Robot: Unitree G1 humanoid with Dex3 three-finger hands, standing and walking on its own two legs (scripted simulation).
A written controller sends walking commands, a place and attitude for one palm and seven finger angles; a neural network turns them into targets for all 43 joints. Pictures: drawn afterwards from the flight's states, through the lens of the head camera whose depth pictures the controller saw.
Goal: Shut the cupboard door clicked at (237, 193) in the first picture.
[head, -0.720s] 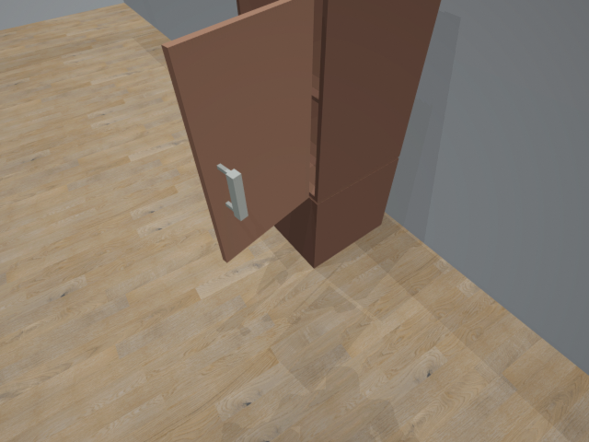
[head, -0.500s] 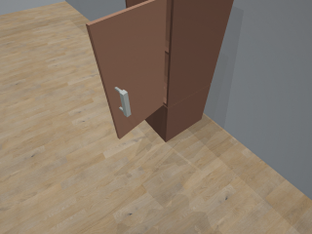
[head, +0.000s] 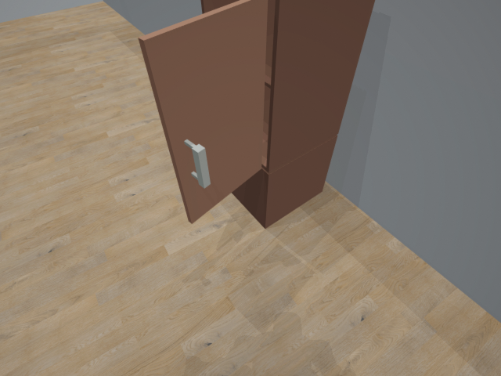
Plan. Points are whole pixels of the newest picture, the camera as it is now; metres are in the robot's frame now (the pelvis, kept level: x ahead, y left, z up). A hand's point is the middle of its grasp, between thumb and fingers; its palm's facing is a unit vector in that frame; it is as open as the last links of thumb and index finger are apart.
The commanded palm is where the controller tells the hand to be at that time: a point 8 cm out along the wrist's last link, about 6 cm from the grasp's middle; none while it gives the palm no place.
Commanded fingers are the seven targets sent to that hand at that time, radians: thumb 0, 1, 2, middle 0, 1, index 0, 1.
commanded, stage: look at it before walking up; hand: left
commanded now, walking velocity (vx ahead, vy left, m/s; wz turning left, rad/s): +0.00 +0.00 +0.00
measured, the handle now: (196, 163) +0.63 +0.18 -0.09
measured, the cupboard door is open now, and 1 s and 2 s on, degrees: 100 100 100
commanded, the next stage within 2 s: walk around to get in front in 0.12 s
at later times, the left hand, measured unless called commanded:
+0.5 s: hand out of the picture +0.06 +0.22 -0.18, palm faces -0.08 -0.96 -0.27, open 7.4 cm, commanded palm none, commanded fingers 0.00 0.90 0.90 -0.20 -0.30 -0.20 -0.30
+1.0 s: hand out of the picture +0.07 +0.16 -0.18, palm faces -0.30 -0.92 -0.25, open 7.4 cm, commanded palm none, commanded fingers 0.00 0.90 0.90 -0.20 -0.30 -0.20 -0.30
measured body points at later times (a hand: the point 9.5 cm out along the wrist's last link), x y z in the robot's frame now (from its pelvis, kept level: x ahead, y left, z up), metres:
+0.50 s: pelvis -0.01 +0.01 -0.01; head +0.02 +0.00 +0.44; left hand +0.06 +0.27 -0.16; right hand +0.02 -0.26 -0.16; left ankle -0.02 +0.13 -0.75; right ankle -0.02 -0.07 -0.75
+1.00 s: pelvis -0.04 -0.02 -0.01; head +0.02 -0.04 +0.43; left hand +0.09 +0.21 -0.16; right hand -0.01 -0.31 -0.15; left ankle +0.00 +0.13 -0.69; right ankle -0.04 -0.12 -0.75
